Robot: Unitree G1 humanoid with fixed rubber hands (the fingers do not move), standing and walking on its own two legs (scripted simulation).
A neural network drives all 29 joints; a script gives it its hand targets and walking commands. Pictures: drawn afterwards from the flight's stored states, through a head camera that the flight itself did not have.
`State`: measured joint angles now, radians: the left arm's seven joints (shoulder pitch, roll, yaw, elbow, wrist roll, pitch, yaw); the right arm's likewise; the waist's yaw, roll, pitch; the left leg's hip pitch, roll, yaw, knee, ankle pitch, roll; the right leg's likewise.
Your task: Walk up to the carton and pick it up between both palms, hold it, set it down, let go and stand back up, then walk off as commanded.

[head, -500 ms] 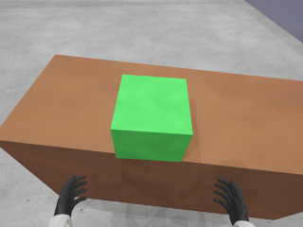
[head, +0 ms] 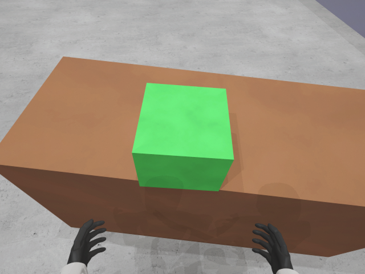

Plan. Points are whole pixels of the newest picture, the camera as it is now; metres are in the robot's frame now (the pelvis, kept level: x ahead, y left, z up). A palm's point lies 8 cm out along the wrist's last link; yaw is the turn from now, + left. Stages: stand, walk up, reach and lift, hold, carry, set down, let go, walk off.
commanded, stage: set down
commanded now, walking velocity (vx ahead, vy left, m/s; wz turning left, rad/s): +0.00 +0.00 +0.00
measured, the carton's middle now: (182, 137) +0.45 -0.01 -0.01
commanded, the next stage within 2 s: let go in 0.24 s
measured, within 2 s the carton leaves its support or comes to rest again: neither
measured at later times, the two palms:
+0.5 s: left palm (80, 263) +0.17 +0.21 -0.08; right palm (279, 268) +0.15 -0.22 -0.09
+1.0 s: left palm (67, 270) +0.16 +0.24 -0.08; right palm out of the picture +0.13 -0.27 -0.09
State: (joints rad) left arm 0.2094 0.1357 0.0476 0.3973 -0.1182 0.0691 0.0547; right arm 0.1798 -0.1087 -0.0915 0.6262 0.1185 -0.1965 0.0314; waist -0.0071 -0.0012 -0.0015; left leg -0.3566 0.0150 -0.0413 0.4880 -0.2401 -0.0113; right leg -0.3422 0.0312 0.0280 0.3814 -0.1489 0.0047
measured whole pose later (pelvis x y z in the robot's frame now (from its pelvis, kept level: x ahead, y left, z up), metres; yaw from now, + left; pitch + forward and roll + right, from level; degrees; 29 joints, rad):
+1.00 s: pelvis +0.01 -0.01 +0.00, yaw +0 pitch +5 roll -1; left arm 0.24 0.22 0.05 0.59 -0.03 -0.03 0.03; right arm 0.20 -0.24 -0.09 0.79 0.03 -0.06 0.01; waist -0.01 0.00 -0.12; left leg -0.33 0.01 -0.04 0.49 -0.25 -0.01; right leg -0.34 0.03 0.03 0.44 -0.19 0.00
